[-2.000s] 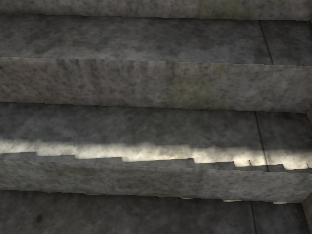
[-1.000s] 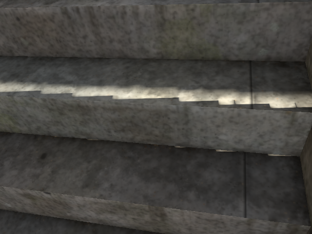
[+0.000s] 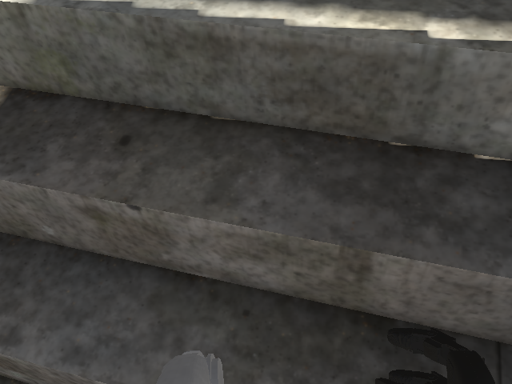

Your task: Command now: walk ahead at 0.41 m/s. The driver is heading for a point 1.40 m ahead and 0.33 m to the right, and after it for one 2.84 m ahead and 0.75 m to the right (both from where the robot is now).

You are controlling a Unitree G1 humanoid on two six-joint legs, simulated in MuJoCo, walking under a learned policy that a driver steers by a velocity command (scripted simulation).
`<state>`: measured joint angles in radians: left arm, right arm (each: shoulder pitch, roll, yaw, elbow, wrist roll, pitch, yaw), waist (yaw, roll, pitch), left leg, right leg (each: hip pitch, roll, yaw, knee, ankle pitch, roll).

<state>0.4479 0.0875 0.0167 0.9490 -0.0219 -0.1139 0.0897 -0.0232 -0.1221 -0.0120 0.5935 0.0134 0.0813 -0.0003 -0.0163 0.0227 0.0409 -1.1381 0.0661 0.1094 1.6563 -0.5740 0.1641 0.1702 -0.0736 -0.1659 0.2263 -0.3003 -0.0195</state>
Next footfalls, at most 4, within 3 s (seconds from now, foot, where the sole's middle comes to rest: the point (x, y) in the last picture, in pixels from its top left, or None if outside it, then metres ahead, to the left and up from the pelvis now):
0.02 left None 0.19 0.12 -0.57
0.60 right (314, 367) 0.37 -0.05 -0.37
1.16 left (88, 166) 0.67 0.34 -0.16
1.76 right None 0.86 0.06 0.04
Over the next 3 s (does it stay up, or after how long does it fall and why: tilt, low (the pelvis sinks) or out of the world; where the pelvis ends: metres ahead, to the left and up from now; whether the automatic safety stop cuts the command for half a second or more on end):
stays up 0.89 0.14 0.82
